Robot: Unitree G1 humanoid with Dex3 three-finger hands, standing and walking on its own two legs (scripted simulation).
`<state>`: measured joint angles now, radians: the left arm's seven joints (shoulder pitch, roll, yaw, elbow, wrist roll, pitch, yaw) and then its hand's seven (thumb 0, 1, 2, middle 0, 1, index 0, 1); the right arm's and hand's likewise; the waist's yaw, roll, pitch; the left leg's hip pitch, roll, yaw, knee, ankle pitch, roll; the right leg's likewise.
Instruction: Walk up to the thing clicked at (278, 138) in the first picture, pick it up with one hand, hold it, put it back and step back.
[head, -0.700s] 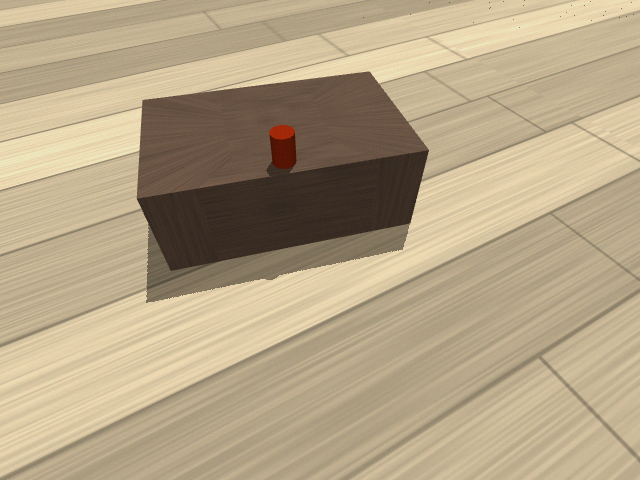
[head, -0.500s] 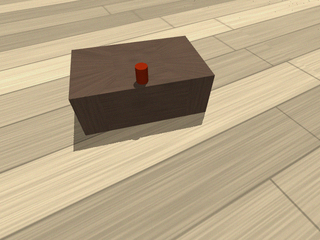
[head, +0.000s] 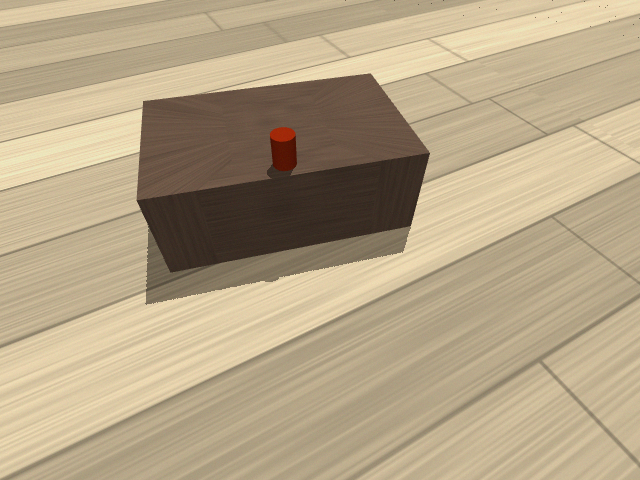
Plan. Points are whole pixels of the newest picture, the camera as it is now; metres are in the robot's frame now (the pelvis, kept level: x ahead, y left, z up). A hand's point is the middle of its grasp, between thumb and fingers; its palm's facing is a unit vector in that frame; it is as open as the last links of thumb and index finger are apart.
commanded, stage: stand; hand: right
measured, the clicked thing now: (283, 149) +1.20 +0.09 -0.33
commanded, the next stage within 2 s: walk up in 0.42 s
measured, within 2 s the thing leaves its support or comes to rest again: neither
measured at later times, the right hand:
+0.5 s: hand out of the picture +0.08 -0.25 -0.16, palm faces -0.06 +0.94 -0.33, open 7.4 cm
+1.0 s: hand (424, 439) +0.21 -0.14 -0.14, palm faces -0.11 +0.92 -0.37, open 7.4 cm
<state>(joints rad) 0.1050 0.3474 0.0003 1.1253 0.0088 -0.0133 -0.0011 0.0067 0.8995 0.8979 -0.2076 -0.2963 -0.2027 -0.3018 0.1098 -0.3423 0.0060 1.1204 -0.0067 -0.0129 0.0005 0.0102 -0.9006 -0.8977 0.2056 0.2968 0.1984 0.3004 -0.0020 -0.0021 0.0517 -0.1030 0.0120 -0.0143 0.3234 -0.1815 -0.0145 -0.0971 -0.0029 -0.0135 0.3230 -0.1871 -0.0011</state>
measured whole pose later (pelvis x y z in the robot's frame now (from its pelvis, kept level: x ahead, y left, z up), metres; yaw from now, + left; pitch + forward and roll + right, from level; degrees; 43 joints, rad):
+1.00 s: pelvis +0.15 +0.12 -0.01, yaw +9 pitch -3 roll +0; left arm 0.21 0.44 0.06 0.94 0.01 -0.04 -0.06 0.01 0.90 0.90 -0.21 -0.30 -0.20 -0.30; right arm 0.34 -0.36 -0.06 0.92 -0.01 -0.06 0.06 0.01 -0.90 -0.90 0.21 0.30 0.20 0.30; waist -0.04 -0.07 0.08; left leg -0.17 0.00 0.04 0.50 -0.27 0.03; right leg -0.46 -0.08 -0.02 0.99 -0.33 -0.02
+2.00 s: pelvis +0.55 +0.19 -0.01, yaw +12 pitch -3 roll +0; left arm 0.32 0.44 0.06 0.86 0.01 -0.03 -0.06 0.01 0.90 0.90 -0.21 -0.30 -0.20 -0.30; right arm 0.33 -0.38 -0.04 0.81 -0.01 -0.08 0.05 0.01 -0.90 -0.90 0.21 0.30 0.20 0.30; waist -0.01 -0.06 0.08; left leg -0.15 0.01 0.09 0.46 -0.26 0.04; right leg -0.49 -0.10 0.02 0.86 -0.27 0.00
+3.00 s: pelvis +0.68 +0.21 -0.02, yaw +12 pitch -4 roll -1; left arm 0.23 0.38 0.01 1.06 0.02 -0.03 0.01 0.01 0.90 0.90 -0.21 -0.30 -0.20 -0.30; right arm 0.09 -0.35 -0.01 0.98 -0.01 0.01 0.03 0.01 -0.90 -0.90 0.21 0.30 0.20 0.30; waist 0.02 0.04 0.06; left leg -0.31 0.02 0.02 0.54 -0.17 0.02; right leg -0.16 -0.02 -0.02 0.53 -0.31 0.02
